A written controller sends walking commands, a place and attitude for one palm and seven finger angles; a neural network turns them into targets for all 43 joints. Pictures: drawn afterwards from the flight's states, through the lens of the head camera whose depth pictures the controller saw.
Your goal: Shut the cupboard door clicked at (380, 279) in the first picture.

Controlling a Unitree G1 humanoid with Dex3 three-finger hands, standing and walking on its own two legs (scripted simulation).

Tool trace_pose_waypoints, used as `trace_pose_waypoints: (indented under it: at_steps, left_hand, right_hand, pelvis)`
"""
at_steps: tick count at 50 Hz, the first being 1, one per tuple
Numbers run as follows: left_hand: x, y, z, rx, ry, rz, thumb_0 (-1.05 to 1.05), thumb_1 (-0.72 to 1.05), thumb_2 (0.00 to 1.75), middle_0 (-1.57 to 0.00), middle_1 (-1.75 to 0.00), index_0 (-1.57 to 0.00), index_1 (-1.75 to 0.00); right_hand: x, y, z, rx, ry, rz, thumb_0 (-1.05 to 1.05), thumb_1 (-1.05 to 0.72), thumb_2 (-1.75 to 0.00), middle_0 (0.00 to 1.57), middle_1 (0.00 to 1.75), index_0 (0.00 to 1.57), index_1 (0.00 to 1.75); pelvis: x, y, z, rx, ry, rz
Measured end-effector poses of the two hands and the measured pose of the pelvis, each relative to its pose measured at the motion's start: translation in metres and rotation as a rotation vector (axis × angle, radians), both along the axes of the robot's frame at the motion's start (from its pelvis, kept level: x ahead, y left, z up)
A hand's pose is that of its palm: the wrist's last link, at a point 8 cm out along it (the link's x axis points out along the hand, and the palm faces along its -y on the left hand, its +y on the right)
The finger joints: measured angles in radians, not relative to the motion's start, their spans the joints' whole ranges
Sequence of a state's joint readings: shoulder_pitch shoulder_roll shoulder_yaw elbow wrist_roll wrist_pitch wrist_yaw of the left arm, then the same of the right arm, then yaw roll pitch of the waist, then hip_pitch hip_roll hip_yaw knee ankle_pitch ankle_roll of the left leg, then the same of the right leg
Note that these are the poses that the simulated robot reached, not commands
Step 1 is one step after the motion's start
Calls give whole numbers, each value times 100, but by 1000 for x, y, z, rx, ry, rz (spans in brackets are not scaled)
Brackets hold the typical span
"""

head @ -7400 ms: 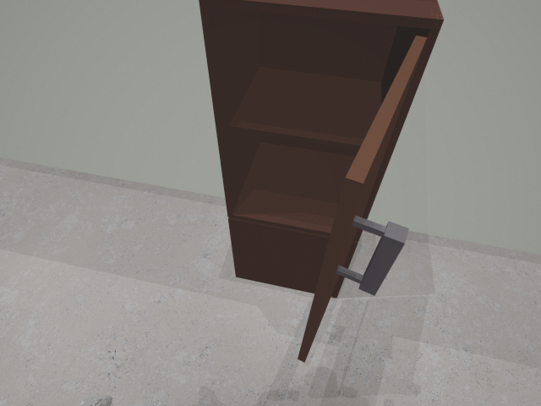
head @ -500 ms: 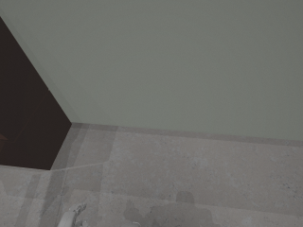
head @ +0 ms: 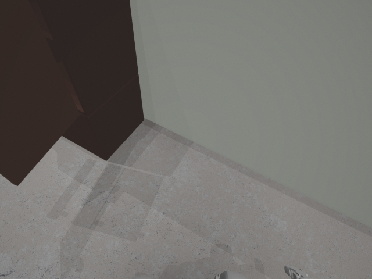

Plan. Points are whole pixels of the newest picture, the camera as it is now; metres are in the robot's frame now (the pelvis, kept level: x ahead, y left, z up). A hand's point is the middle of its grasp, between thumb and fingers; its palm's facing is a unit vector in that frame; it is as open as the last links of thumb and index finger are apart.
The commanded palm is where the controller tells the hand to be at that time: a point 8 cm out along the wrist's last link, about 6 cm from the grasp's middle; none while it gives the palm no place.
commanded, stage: turn to face it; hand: left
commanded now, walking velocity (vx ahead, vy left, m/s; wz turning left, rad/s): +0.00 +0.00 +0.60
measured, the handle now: out of the picture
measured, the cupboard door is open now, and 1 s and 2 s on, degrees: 100 100 100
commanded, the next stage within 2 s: take the last steps up to it in 1.30 s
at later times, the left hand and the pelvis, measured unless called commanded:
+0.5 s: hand out of the picture +0.03 +0.17 -0.13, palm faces +0.30 -0.91 -0.30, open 7.4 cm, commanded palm none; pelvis -0.01 -0.05 +0.01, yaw +19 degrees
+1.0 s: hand out of the picture -0.12 +0.21 -0.15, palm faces +0.60 -0.75 -0.27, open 7.4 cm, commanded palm none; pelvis -0.04 -0.01 +0.01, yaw +36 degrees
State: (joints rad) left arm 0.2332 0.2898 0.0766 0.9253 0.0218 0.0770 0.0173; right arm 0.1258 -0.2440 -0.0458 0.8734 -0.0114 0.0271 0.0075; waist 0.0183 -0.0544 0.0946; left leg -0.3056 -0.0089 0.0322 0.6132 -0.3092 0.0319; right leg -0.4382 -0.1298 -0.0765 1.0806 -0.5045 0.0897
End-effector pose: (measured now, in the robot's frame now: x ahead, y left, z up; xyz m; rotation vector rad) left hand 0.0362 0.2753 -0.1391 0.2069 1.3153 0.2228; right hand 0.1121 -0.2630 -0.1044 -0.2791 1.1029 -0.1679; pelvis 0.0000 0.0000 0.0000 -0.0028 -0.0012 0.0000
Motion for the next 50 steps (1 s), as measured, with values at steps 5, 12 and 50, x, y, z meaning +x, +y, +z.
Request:
trace_pose_waypoints:
  at_steps: [5, 12, 50]
  left_hand:
    - [7, 6, 16, 3, -81, 33, 1, 91, 90, -19, -30, -20, -30]
    - [22, -9, 31, 23, -183, 64, 0, 91, 90, -19, -30, -20, -30]
    - [-190, -34, 18, 26, -84, 607, 1, 91, 90, -19, -30, -20, -30]
  right_hand:
    - [2, 18, 2, 24, 22, 52, 0, -91, -90, 20, 30, 20, 30]
    - [-7, 19, -12, 76, 69, 89, 0, -91, -90, 20, 30, 21, 30]
    - [71, 103, -1, 28, 42, 621, 0, -91, -90, 20, 30, 20, 30]
  pelvis:
    - [-2, 3, 9, -12, 3, 58]
    - [-6, -10, 9, -7, 7, 144]
    - [-43, -14, 10, -9, -9, 630]
